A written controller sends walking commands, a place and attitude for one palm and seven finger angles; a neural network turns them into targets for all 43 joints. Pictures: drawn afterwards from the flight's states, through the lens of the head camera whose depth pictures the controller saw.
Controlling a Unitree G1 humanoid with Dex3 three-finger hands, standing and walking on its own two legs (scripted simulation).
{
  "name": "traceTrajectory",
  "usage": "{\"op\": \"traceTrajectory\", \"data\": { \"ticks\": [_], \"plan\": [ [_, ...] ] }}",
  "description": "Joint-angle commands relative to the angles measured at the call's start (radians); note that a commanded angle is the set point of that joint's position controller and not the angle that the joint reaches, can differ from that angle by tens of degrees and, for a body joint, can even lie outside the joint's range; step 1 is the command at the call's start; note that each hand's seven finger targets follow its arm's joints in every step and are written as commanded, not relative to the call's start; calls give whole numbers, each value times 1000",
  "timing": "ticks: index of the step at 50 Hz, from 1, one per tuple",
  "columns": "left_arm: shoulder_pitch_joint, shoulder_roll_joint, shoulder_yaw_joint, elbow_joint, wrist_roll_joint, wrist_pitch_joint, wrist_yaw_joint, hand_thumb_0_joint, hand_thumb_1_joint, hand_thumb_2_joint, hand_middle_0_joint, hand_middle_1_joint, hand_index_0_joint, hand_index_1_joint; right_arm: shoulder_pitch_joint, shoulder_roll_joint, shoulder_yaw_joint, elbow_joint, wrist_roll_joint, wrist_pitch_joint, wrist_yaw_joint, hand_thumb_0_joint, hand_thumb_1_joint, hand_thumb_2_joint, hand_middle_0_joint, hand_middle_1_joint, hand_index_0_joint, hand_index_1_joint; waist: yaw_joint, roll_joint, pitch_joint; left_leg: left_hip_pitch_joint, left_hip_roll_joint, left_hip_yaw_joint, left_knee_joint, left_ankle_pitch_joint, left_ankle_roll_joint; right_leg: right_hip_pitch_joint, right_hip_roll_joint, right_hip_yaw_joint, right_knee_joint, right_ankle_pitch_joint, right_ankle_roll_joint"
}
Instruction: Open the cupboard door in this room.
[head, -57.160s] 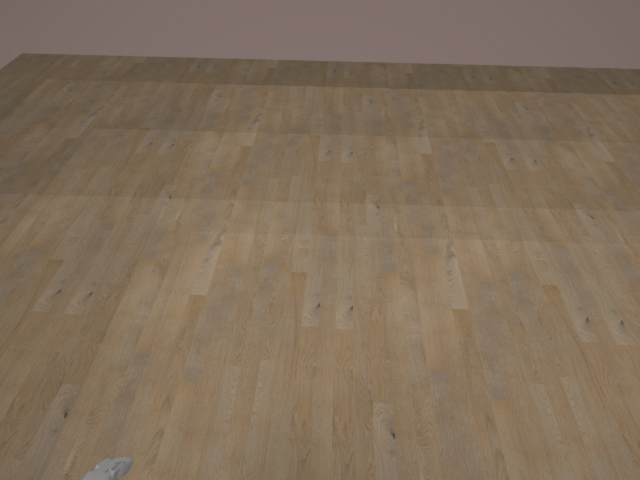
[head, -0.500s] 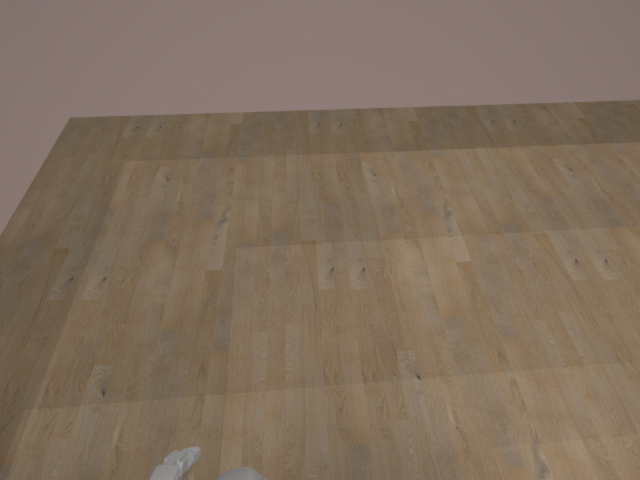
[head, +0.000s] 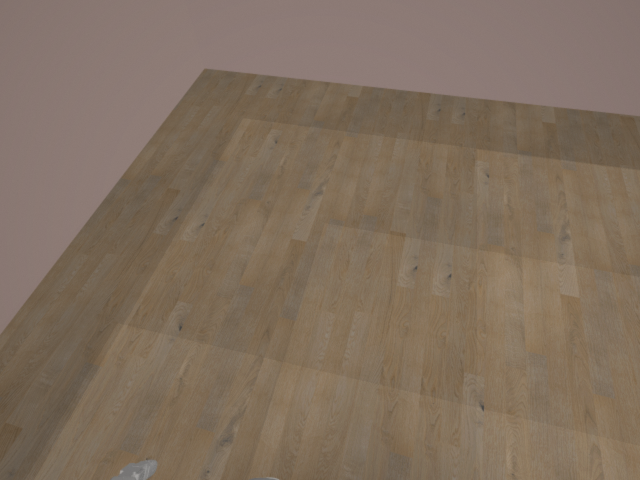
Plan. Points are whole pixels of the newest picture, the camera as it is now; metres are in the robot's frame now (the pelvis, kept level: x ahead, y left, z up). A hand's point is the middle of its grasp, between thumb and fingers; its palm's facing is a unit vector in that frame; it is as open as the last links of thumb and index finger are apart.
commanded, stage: turn to face it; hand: left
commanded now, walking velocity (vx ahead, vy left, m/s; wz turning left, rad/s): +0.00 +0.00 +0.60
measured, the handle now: out of the picture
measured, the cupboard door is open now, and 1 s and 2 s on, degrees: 44 44 44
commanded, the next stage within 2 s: none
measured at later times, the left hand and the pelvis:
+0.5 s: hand out of the picture -0.05 +0.19 -0.18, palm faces +0.39 -0.88 -0.25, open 7.3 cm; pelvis -0.01 -0.02 -0.01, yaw +21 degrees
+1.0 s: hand out of the picture -0.02 +0.15 -0.14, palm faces +0.57 -0.77 -0.28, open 7.3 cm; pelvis +0.01 -0.06 +0.01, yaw +37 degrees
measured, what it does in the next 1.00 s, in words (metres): steps on the spot, turning left: right foot, then left foot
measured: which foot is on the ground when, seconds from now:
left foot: down 0.00-0.02, up 0.04-0.46, down 0.48-0.84, up 0.86-1.00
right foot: up 0.00-0.00, down 0.02-0.48, up 0.50-0.82, down 0.84-1.00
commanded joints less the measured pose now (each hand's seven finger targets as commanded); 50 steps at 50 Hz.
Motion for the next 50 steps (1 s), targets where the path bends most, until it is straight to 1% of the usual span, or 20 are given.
{"op": "traceTrajectory", "data": {
  "ticks": [1, 2, 5, 7, 18, 21, 22, 23, 24, 25, 29, 38, 40, 41, 42, 43, 44, 45, 47, 50],
  "plan": [
    [163, 246, 49, -41, 21, -41, 21, 0, 900, 900, -200, -300, -200, -300, -67, -82, -41, -125, 14, -14, -2, 0, -900, -900, 200, 300, 200, 300, 83, -406, -126, -301, -74, 72, 317, -343, -24, 364, -409, 395, -443, 235, -156],
    [149, 248, 39, -54, 12, -38, 25, 0, 900, 900, -200, -300, -200, -300, -85, -137, -53, -129, 6, -6, 1, 0, -900, -900, 200, 300, 200, 300, 81, -343, -120, -258, -18, 22, 536, -410, -14, 231, -491, 387, -429, 317, -226],
    [12, 130, 10, -81, 6, -41, 24, 0, 900, 900, -200, -300, -200, -300, -64, -108, -49, -70, 0, 16, 16, 0, -900, -900, 200, 300, 200, 300, -3, -253, -44, -262, 37, 38, 713, -217, -36, 160, -303, 130, -359, 421, -193],
    [23, 110, 6, -85, 7, -48, 23, 0, 900, 900, -200, -300, -200, -300, -58, -82, -42, -66, 5, 21, 24, 0, -900, -900, 200, 300, 200, 300, -7, -234, -60, -247, 37, 70, 668, -168, -47, 197, -268, 24, -343, 512, -170],
    [138, 162, 34, -52, 21, -48, 20, 0, 900, 900, -200, -300, -200, -300, -172, -56, -18, -109, 11, 6, 26, 0, -900, -900, 200, 300, 200, 300, 63, -235, -99, -105, 35, 175, 221, -231, -33, 332, -359, -55, -255, 676, -206],
    [108, 173, 42, -50, 13, -44, 11, 0, 900, 900, -200, -300, -200, -300, -102, -81, -21, -99, 9, -5, 22, 0, -900, -900, 200, 300, 200, 300, 20, -210, -126, 62, 21, 191, 18, -90, -10, 259, -344, -123, -149, 618, -152],
    [95, 162, 39, -53, 8, -41, 8, 0, 900, 900, -200, -300, -200, -300, -42, -108, -30, -85, 6, -11, 22, 0, -900, -900, 200, 300, 200, 300, -15, -136, -158, 200, 34, 159, -100, 38, 6, 179, -317, -160, -32, 553, -108],
    [84, 119, 34, -80, 1, -35, 2, 0, 900, 900, -200, -300, -200, -300, 36, -212, -56, -69, -3, -20, 15, 0, -900, -900, 200, 300, 200, 300, -62, 97, -210, 375, 233, -101, -154, 267, 97, -41, -213, -202, 172, 200, -39],
    [8, 66, 8, -131, 0, -28, 1, 0, 900, 900, -200, -300, -200, -300, 107, -300, -77, -59, -3, -16, 4, 0, -900, -900, 200, 300, 200, 300, -105, 284, -193, 420, 444, -374, -178, 659, 247, -268, -95, -141, 377, -303, 12],
    [-35, 98, 12, -147, 9, -14, 7, 0, 900, 900, -200, -300, -200, -300, 129, -298, -72, -43, -4, -10, -2, 0, -900, -900, 200, 300, 200, 300, -101, 148, -186, 377, 466, -314, -156, 624, 294, -278, -105, -20, 461, -280, -7],
    [8, 95, 23, -85, 10, -1, -5, 0, 900, 900, -200, -300, -200, -300, -64, -209, -43, -95, -5, -24, -20, 0, -900, -900, 200, 300, 200, 300, -6, 130, -91, 175, 262, -153, -199, 340, 186, -222, -84, 20, 461, -50, 4],
    [15, 69, 13, -101, 0, -11, -3, 0, 900, 900, -200, -300, -200, -300, -47, -213, -57, -90, -9, -16, -12, 0, -900, -900, 200, 300, 200, 300, 1, 138, -113, 102, 199, -223, -158, 254, 174, 12, 15, -25, 43, -42, -6],
    [91, 81, 21, -82, -1, -22, 1, 0, 900, 900, -200, -300, -200, -300, -87, -205, -60, -102, 0, -12, -11, 0, -900, -900, 200, 300, 200, 300, 48, 113, -126, 0, 158, -212, -84, 209, 134, 188, 20, -36, -167, 106, -11],
    [135, 131, 32, -74, 5, -33, 8, 0, 900, 900, -200, -300, -200, -300, -87, -163, -56, -111, 9, -13, -8, 0, -900, -900, 200, 300, 200, 300, 71, -8, -141, -124, 88, -166, 9, 64, 81, 334, -73, 51, -312, 142, -30],
    [166, 237, 53, -72, 22, -44, 18, 0, 900, 900, -200, -300, -200, -300, -78, -90, -45, -132, 15, -14, -2, 0, -900, -900, 200, 300, 200, 300, 88, -329, -156, -284, -64, 26, 262, -253, -6, 423, -357, 343, -420, 188, -127],
    [154, 250, 44, -79, 15, -39, 21, 0, 900, 900, -200, -300, -200, -300, -103, -124, -50, -136, 6, -11, 1, 0, -900, -900, 200, 300, 200, 300, 90, -339, -132, -272, -37, 26, 512, -412, -8, 292, -484, 398, -420, 293, -220],
    [100, 208, 30, -95, 12, -38, 20, 0, 900, 900, -200, -300, -200, -300, -83, -117, -48, -132, 1, -6, 9, 0, -900, -900, 200, 300, 200, 300, 54, -230, -95, -263, -6, -3, 626, -344, -3, 216, -432, 295, -401, 279, -237],
    [48, 157, 22, -100, 9, -44, 24, 0, 900, 900, -200, -300, -200, -300, -75, -117, -52, -98, -1, 4, 9, 0, -900, -900, 200, 300, 200, 300, 24, -309, -77, -277, 19, -1, 682, -295, -16, 198, -371, 261, -392, 326, -213],
    [3, 118, 7, -114, 5, -41, 22, 0, 900, 900, -200, -300, -200, -300, -42, -100, -48, -71, 2, 15, 20, 0, -900, -900, 200, 300, 200, 300, -7, -282, -72, -260, 36, 41, 703, -193, -38, 210, -286, 75, -349, 473, -177],
    [59, 115, 8, -101, 7, -49, 23, 0, 900, 900, -200, -300, -200, -300, -79, -78, -35, -70, 7, 19, 25, 0, -900, -900, 200, 300, 200, 300, 15, -230, -78, -239, 34, 86, 587, -175, -52, 277, -276, -6, -323, 602, -173]
  ]
}}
